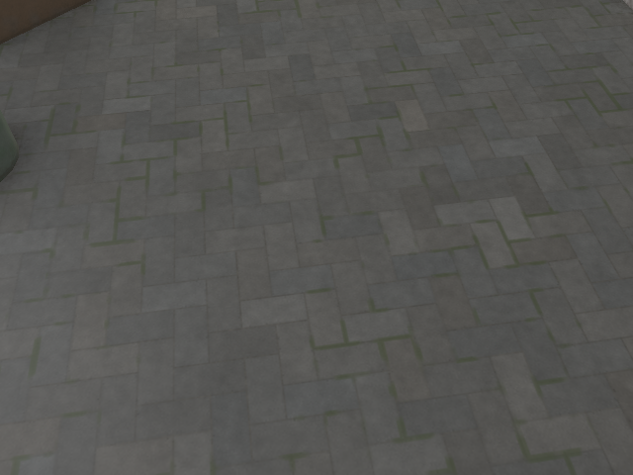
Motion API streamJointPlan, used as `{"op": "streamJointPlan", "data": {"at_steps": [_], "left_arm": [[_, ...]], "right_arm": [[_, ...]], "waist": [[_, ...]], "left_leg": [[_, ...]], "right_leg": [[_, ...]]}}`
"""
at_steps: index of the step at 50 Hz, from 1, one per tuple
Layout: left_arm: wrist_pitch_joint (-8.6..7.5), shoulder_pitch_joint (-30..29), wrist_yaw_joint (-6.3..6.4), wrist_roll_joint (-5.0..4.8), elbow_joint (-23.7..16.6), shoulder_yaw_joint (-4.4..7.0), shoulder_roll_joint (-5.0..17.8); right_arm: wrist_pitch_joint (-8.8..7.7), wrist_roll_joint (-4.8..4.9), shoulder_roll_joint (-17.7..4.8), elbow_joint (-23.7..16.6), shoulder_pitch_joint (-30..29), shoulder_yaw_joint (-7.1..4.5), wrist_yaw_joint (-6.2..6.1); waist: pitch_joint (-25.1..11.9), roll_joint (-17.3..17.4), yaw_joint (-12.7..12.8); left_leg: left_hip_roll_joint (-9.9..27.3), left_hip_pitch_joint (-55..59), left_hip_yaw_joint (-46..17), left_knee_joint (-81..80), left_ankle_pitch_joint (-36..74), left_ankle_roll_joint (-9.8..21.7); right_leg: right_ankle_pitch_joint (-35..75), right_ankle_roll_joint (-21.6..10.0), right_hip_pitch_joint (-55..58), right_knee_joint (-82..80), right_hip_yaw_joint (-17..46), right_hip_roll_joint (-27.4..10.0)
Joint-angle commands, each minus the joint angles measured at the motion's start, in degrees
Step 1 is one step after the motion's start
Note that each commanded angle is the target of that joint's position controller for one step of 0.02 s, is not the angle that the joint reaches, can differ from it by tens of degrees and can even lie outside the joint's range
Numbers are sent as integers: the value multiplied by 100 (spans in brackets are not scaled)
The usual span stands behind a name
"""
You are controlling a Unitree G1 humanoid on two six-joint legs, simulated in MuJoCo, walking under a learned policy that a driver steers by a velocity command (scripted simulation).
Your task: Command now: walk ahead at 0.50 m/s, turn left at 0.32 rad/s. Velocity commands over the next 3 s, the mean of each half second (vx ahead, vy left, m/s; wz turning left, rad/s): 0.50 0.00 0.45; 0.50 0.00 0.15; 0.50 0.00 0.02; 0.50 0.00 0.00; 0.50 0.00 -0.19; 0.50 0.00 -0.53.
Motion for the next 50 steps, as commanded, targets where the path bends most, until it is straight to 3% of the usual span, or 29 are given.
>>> {"op": "streamJointPlan", "data": {"at_steps": [1, 5, 7, 8, 10, 11, 12, 13, 14, 15, 17, 19, 21, 22, 24, 26, 29, 30, 32, 33, 34, 35, 36, 37, 39, 40, 44, 47, 50], "left_arm": [[-52, -236, -69, 136, -275, -101, 265], [-64, 363, 56, -69, -8, 27, 680], [71, 402, 136, 34, -60, 99, 803], [139, 161, 118, -78, -57, 134, 821], [304, 190, -283, 126, -31, 275, 1193], [345, 1308, -542, 114, 34, 95, 182], [234, 17, -643, -149, -636, 146, 427], [47, -1628, -559, -366, -1420, 233, 681], [-46, -2323, -331, -479, -1765, 365, 893], [-126, -2131, -169, -267, -1679, 353, 854], [-36, -1596, 43, 55, -1427, 163, 215], [85, -1780, -43, 58, -1413, 137, 71], [92, -1283, -208, 26, -1406, 53, 195], [79, -1828, -255, 88, -1539, 28, 382], [62, -2788, -219, -14, -1777, -21, 642], [197, -3019, -200, -94, -1835, -20, 702], [248, -3651, -291, 35, -1938, -2, 948], [102, -3930, -186, -1242, -2185, 263, 1029], [3, -2021, -143, -1052, -1415, 410, 1102], [56, -436, -117, -844, -905, 487, 1328], [129, 332, -139, -850, -675, 579, 1592], [203, 568, -106, -946, -499, 699, 1904], [244, 393, 14, -830, -495, 630, 1506], [247, -495, 100, -679, -666, 454, 951], [56, -1684, 90, -514, -811, 230, 508], [33, -1904, 49, -490, -783, 170, 419], [75, -1665, 287, -658, -714, 286, 874], [99, -1453, 341, -825, -682, 481, 1316], [160, -1000, 284, -882, -529, 579, 1241]], "right_arm": [[92, 26, -105, -351, 11, 67, 97], [191, -87, -267, -901, -1181, 73, 92], [41, -67, -336, -637, -918, -4, 31], [27, -16, -525, -323, -379, -111, 2], [-128, 151, -1312, 516, 2234, -551, -79], [-60, 91, -1804, 847, 3270, -641, -19], [-91, -65, -1702, 1076, 4025, -676, -46], [-161, 14, -1471, 988, 3767, -633, -98], [-205, 276, -1091, 736, 2783, -501, -38], [-156, 218, -415, 538, 1836, -247, 13], [-245, 57, 51, 182, 783, 19, 43], [-287, 352, -262, -44, 487, 14, 39], [-312, 145, -518, -105, 731, 10, 15], [-391, 57, -121, 103, 1235, 75, -99], [-419, 118, -164, 5, 1482, 119, -256], [-327, 71, -495, 193, 1918, 109, -94], [-200, 279, -465, 250, 2359, 99, -129], [90, 946, -551, 86, 1683, -179, -551], [208, 675, -350, 456, 2105, -229, -600], [85, 775, 180, 528, 2440, -120, -467], [-31, 994, 210, 351, 2579, -34, -439], [-141, 1170, 43, -133, 1978, -23, -456], [-144, 1246, -105, -480, 889, -63, -548], [-33, 1134, -187, -689, 173, -112, -684], [133, 893, -59, -724, 101, -161, -715], [165, 810, 27, -706, 228, -166, -679], [161, 624, 92, -965, -233, -223, -584], [203, 752, 64, -1238, -1034, -175, -459], [161, 735, -211, -1443, -1584, -247, -340]], "waist": [[613, -674, -390], [1236, -665, 37], [1017, -556, -8], [946, -334, -262], [-126, 535, -1329], [-2234, 1542, -1020], [-2074, 701, -1706], [-1130, 305, -2073], [-379, -104, -1620], [224, -912, -1048], [934, -753, -244], [674, -270, -250], [349, -305, -72], [400, -541, -540], [259, -740, -995], [575, -308, -893], [968, -380, -1259], [836, -572, -1246], [-252, -775, -581], [-1315, -1340, -63], [-2347, -1787, 261], [-2600, -2105, 424], [-1963, -1546, 515], [-941, -590, 204], [157, -209, -598], [359, -545, -799], [1, -977, -728], [54, -891, -514], [345, -762, -232]], "left_leg": [[-161, 1884, 303, -14, 643, 18], [-31, 851, 242, -1412, -760, 203], [-369, 2080, 809, -1231, -865, 184], [-333, 2473, 836, -2326, -852, 207], [-467, 6220, 1236, -2156, 1038, 690], [694, 9143, -338, -157, 4227, 2207], [838, 9539, -1145, -492, 4157, 2236], [1082, 8888, -1588, -1047, 1841, 2262], [1269, 7420, -2145, -1596, -883, 2092], [1187, 5517, -1963, -1715, -2324, 1880], [789, 2413, -1647, -2211, -2760, 1903], [134, 848, -972, -2310, -3135, 1782], [-216, -198, -745, -1315, -2555, 1638], [-355, 956, -959, -862, -3391, 1514], [-605, 1398, -769, -79, -4755, 1100], [-452, 590, -1227, -135, -5390, 1224], [-132, 2290, -2143, 443, -5001, 1245], [-508, 2870, -1972, 1114, -3636, 941], [-1028, 2207, -1280, 3435, -3667, 669], [-1416, 38, -810, 5408, -5601, 363], [-1527, -1690, -694, 7876, -7474, 4], [-1178, -2811, -553, 8255, -6892, -119], [-794, -3521, -282, 7376, -5832, -17], [-592, -3208, 79, 7011, -5014, -57], [-187, -2084, -393, 5455, -3886, 60], [-71, -1610, -381, 4953, -3744, 93], [-319, 1229, 245, 840, -1618, -364], [-486, 1257, 279, -317, -1831, -379], [-497, 968, 341, -1071, -2262, -127]], "right_leg": [[1495, -862, -1987, -1051, 871, -1348], [1289, -642, 103, -489, 1437, -2050], [1944, -409, -107, 260, 1022, -1866], [2288, -231, 216, 1112, 732, -1638], [2524, 158, -1154, 4017, 182, -1024], [-1822, 612, -2660, 6873, 247, -393], [-1906, 640, -4144, 7739, 642, -173], [-1911, 599, -5551, 7594, 801, -263], [-1324, 461, -5792, 6671, 1106, -572], [-303, 166, -4938, 5187, 1613, -991], [1316, -255, -3301, 3263, 2035, -1374], [2662, -49, -1648, 1904, 1396, -1031], [3400, 103, -655, 2490, 975, -678], [4849, 205, -1839, 1312, 1770, -896], [6530, 317, -1780, -919, 1476, -981], [5789, 385, -623, -786, 979, -797], [4822, 267, -1358, -2276, 1243, -917], [4682, 181, -1566, -3113, 1643, -718], [6466, -176, 944, -2486, 1345, -908], [7844, -654, 3774, -698, 1551, -1583], [6879, -1374, 5391, 26, 2685, -2556], [3685, -1859, 5495, -923, 4100, -3080], [942, -1815, 4938, -1977, 4554, -2988], [573, -1539, 3265, -2566, 4541, -2769], [1410, -1205, 508, -2542, 4091, -2502], [1765, -1010, -401, -2567, 3424, -2196], [3329, -780, -1623, -2960, 1504, -1077], [3203, -844, -570, -3065, 1841, -1472], [2948, -789, 393, -2827, 1998, -1747]]}}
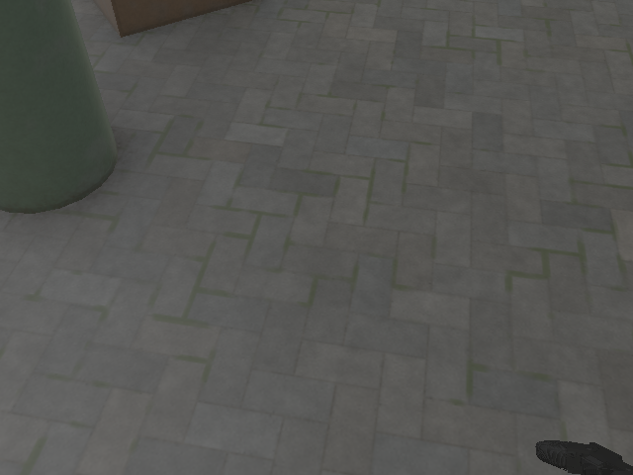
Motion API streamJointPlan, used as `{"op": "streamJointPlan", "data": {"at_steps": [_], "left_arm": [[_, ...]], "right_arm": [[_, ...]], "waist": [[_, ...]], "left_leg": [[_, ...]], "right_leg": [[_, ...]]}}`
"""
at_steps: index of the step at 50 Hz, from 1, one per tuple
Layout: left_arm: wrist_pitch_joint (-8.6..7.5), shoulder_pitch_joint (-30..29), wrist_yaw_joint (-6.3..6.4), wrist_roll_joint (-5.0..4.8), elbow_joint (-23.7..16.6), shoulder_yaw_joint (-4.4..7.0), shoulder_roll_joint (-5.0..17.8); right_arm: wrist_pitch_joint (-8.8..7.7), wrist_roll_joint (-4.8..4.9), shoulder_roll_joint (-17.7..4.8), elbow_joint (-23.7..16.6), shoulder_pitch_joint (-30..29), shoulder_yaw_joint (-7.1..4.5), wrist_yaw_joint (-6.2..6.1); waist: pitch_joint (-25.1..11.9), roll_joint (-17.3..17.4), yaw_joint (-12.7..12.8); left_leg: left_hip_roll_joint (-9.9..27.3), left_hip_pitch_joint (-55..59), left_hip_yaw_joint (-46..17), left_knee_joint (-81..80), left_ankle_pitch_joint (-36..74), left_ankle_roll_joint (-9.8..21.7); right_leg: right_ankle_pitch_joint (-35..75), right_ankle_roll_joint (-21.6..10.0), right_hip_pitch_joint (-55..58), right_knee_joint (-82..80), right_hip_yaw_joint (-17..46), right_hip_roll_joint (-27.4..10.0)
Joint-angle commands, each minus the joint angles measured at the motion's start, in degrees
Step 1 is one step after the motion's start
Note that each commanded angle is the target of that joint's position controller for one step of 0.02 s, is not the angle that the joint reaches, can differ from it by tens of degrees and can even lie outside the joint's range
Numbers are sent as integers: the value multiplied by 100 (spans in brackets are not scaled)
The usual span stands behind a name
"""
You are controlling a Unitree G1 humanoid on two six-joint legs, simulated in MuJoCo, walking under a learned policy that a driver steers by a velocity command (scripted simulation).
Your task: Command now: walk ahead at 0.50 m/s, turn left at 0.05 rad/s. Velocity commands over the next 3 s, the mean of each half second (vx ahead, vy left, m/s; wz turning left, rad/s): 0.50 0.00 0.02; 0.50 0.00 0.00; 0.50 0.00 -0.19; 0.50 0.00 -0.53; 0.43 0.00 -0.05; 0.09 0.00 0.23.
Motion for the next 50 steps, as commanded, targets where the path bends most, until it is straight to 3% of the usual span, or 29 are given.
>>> {"op": "streamJointPlan", "data": {"at_steps": [1, 2, 3, 4, 5, 6, 7, 8, 9, 11, 13, 16, 21, 27, 29, 30, 31, 32, 33, 34, 35, 36, 37, 39, 41, 44, 47, 50], "left_arm": [[-21, -157, -8, -55, -278, 288, 1019], [9, -87, -27, -43, -252, 295, 981], [1, -106, -38, 11, -263, 268, 878], [-41, -299, -57, 114, -403, 229, 772], [-215, 14, -126, 103, -573, 25, 210], [-365, -138, -199, 64, -520, 124, 576], [-413, -604, -193, -21, -638, 227, 852], [-374, -1003, -117, 11, -769, 231, 846], [-302, -1152, -39, 101, -805, 266, 776], [-133, -1044, 32, 133, -799, 310, 638], [-66, -1201, 19, 155, -855, 315, 527], [-68, -1858, -28, 207, -1078, 302, 486], [-73, -2827, -120, 132, -1329, 234, 436], [-151, -3717, -326, 70, -1680, 152, 496], [-207, -3346, -372, 71, -1619, 205, 631], [-215, -2762, -369, 104, -1437, 301, 798], [-219, -1670, -345, 146, -1118, 444, 1097], [-201, -572, -286, 249, -935, 576, 1614], [-148, -161, -297, 205, -824, 512, 1590], [-122, -359, -274, 170, -870, 399, 1177], [-126, -1030, -253, 126, -1030, 335, 989], [-149, -1466, -262, 170, -1129, 291, 858], [-184, -1673, -287, 215, -1143, 255, 720], [-216, -1623, -305, 232, -1041, 226, 619], [-226, -1410, -255, 209, -935, 259, 776], [-197, -1063, -156, 190, -800, 287, 918], [-189, -805, -140, 156, -700, 287, 964], [-183, -474, -150, 113, -534, 291, 998]], "right_arm": [[-68, -17, -226, -423, -388, -43, 129], [-71, -35, -303, -387, -191, -95, 137], [-92, -41, -505, -205, 398, -212, 116], [-110, -78, -923, 110, 1643, -375, 68], [-116, -84, -1535, 372, 2559, -515, 95], [-120, -69, -1193, 443, 2972, -417, 115], [-132, -95, -948, 341, 2358, -335, 92], [-139, -140, -832, 159, 1722, -285, 86], [-158, -163, -646, 113, 1249, -242, 123], [-208, -175, -390, 197, 1058, -185, 173], [-241, -143, -504, 382, 1368, -218, 140], [-250, -89, -623, 599, 1708, -242, 28], [-247, -40, -662, 895, 2203, -231, -17], [-168, -34, -759, 1264, 2702, -285, -35], [-132, -41, -876, 1270, 2571, -329, -32], [-126, -12, -893, 1232, 2418, -334, -30], [-135, -24, -820, 1132, 2181, -308, -17], [-215, -78, -476, 987, 2361, -201, 13], [-351, -68, -94, 1047, 2768, -35, 86], [-430, 74, -594, 1042, 2368, -193, 109], [-452, 124, -774, 884, 1854, -236, 79], [-430, 58, -747, 839, 1574, -260, 21], [-371, -25, -661, 831, 1524, -301, -34], [-258, -25, -411, 822, 1675, -310, -74], [-192, -46, -336, 756, 1491, -311, -86], [-166, -120, -334, 538, 828, -299, -56], [-164, -96, -267, 404, 274, -238, 13], [-154, -40, -280, 247, -300, -179, 82]], "waist": [[488, -623, -254], [370, -607, -359], [-27, -515, -669], [-814, -144, -1172], [-1640, 1370, -1216], [-2005, 1291, -1326], [-1165, 894, -1205], [-729, 370, -971], [-375, 103, -724], [-274, 206, -398], [-173, 164, -370], [5, 88, -466], [273, 211, -722], [636, 257, -976], [391, 391, -716], [56, 422, -401], [-558, 345, 55], [-1519, -472, 233], [-2262, -1614, 118], [-1775, -1255, 172], [-948, -983, 34], [-515, -545, -148], [-258, -432, -347], [-183, -590, -577], [15, -589, -609], [217, -535, -492], [349, -573, -333], [539, -568, -154]], "left_leg": [[-119, 575, 240, -656, -535, 227], [-226, 1004, 352, -844, -832, 329], [-346, 1968, 429, -976, -780, 478], [225, 3809, -271, -651, 23, 788], [1590, 5982, -2693, -1269, -790, 1683], [1841, 6260, -3990, -1869, -1425, 1904], [1695, 5695, -3223, -1919, -1365, 1683], [1467, 4725, -2477, -2041, -938, 1527], [1241, 3808, -2003, -2255, -490, 1391], [987, 2980, -1476, -2525, -203, 1240], [948, 2878, -1218, -2717, 68, 1262], [888, 3010, -888, -2834, 407, 1213], [697, 3056, -419, -2858, 336, 1026], [1057, 4126, -520, -2428, 609, 1035], [1043, 4177, -433, -1939, 1751, 918], [869, 4049, -271, -1384, 2673, 816], [606, 3358, -67, -320, 2846, 653], [13, 1333, 295, 1752, 1015, 297], [-649, -21, -143, 3205, -3250, 170], [-350, -628, -552, 3797, -3212, 269], [-55, -817, -303, 3730, -2647, 319], [173, -561, -164, 3435, -2156, 320], [329, -223, -166, 3110, -1898, 307], [455, 195, -169, 2732, -1677, 286], [501, 14, -101, 2274, -1369, 196], [477, -281, -38, 1273, -448, 71], [309, 3, 104, 285, 378, 80], [181, 98, 184, -314, 566, 98]], "right_leg": [[1870, -998, -111, -696, 1159, -1678], [2238, -916, -13, -391, 1071, -1582], [3037, -759, -108, 387, 829, -1302], [2916, -528, -1116, 2008, 409, -944], [485, -121, -3447, 4394, -7, -83], [-1139, -172, -4247, 5235, 816, -43], [-771, -264, -4803, 5513, 799, -318], [-148, -300, -4558, 5220, 628, -593], [224, -278, -4143, 4696, 597, -739], [510, -288, -3411, 4107, 627, -886], [911, -268, -3473, 3716, 579, -877], [1787, -199, -3718, 2657, 579, -848], [2770, -179, -3231, 1333, 381, -579], [1851, -326, -3349, 594, 197, -439], [1466, -493, -2495, 335, 10, -226], [1599, -611, -1536, 185, -141, -36], [1943, -848, 78, 376, 87, -201], [2249, -1498, 2519, 564, 1819, -1577], [1536, -2027, 3512, -162, 3906, -2472], [849, -1812, 3150, -410, 3747, -2260], [1048, -1587, 2207, -615, 2920, -2067], [1456, -1472, 1281, -827, 2386, -1853], [1850, -1395, 607, -1015, 2029, -1667], [1949, -1367, 66, -1292, 1701, -1501], [2122, -1387, -122, -1477, 1455, -1474], [2420, -1301, -90, -1587, 1130, -1378], [2450, -1118, -128, -1621, 762, -1178], [2204, -1079, 145, -1601, 710, -1237]]}}
Over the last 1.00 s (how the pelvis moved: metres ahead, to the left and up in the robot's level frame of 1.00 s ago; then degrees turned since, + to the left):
0.61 0.14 -0.30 18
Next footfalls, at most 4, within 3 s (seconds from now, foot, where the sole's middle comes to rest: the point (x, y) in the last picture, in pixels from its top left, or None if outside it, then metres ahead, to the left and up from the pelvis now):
0.08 left None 0.20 0.13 -0.77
0.62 right None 0.50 -0.10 -0.77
1.18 left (300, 352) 0.80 0.14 -0.77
1.74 right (412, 275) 1.06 -0.13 -0.77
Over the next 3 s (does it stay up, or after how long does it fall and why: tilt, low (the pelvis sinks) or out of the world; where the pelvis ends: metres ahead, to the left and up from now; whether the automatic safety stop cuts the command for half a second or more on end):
stays up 1.40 -0.18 0.00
